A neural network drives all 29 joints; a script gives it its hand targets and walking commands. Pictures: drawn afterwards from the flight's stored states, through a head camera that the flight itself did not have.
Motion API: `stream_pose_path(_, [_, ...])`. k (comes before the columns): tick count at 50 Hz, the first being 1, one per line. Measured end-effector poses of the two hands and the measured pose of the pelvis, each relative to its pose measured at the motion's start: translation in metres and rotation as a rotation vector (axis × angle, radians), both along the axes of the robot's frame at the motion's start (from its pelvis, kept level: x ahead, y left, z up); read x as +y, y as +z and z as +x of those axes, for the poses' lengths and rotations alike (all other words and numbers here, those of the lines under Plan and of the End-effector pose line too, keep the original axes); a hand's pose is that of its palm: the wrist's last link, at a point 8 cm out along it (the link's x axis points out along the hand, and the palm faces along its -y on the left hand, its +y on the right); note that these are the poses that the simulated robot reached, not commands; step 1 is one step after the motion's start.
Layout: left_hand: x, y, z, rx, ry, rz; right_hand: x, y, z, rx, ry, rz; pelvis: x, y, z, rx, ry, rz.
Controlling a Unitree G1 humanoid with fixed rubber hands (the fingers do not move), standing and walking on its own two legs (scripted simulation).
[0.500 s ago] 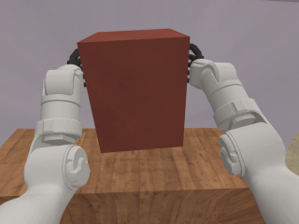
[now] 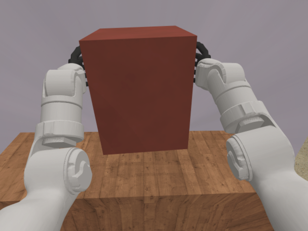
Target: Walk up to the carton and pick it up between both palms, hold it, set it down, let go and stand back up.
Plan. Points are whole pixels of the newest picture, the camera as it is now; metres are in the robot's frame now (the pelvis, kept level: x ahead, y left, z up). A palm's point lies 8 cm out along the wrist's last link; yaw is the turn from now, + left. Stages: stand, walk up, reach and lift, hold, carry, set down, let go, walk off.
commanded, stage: hold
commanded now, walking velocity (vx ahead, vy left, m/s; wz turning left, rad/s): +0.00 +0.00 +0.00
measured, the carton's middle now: (141, 85) +0.38 +0.00 +0.30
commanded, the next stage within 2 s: none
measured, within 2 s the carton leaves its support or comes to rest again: neither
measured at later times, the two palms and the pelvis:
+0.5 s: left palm (74, 73) +0.37 +0.15 +0.33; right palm (201, 67) +0.36 -0.14 +0.35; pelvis +0.00 +0.00 +0.00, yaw +0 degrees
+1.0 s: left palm (75, 72) +0.37 +0.15 +0.33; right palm (202, 68) +0.36 -0.14 +0.35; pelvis +0.00 +0.01 +0.00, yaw +0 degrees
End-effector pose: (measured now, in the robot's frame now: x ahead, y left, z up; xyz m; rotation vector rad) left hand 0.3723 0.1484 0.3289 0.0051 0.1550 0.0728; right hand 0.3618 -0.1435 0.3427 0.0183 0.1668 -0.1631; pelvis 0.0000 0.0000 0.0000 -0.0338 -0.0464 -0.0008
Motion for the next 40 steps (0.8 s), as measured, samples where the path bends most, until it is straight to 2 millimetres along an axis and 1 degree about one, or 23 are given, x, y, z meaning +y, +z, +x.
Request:
stream_pose_path(5, [-0.0014, 0.0005, -0.0008, -0.007, -0.008, -0.014, -0.001, 0.0052, -0.0032, -0.005, -0.012, -0.003, -0.0001, 0.0, -0.0005, -0.004, -0.002, -0.001])
stream_pose_path(15, [-0.002, -0.0066, -0.0001, 0.022, -0.016, -0.012, -0.0012, 0.002, -0.0038, 0.025, -0.02, -0.004, 0.0031, -0.0002, -0.0033, 0.003, -0.01, 0.001])
stream_pose_path(21, [0.0036, -0.0021, -0.0001, 0.004, -0.003, -0.009, 0.0041, 0.0035, -0.0009, 0.009, -0.006, -0.011, 0.0036, 0.0, -0.0031, 0.012, -0.009, 0.001])
stream_pose_path(26, [0.0044, 0.0022, -0.0004, -0.012, -0.004, -0.002, 0.0049, 0.0061, -0.0017, -0.007, -0.007, -0.006, 0.0033, -0.0003, -0.0017, 0.011, 0.001, -0.002])
stream_pose_path(31, [0.0039, -0.0005, 0.001, 0.0, -0.011, -0.008, 0.0045, 0.0049, -0.0021, 0.007, -0.013, -0.009, 0.0036, -0.0003, -0.0008, 0.003, -0.004, -0.003])
stream_pose_path(40, [-0.0027, -0.0067, -0.0005, 0.009, -0.021, -0.004, -0.0019, -0.0009, -0.0061, 0.016, -0.023, -0.009, 0.0071, -0.0003, -0.0023, -0.004, -0.015, -0.003])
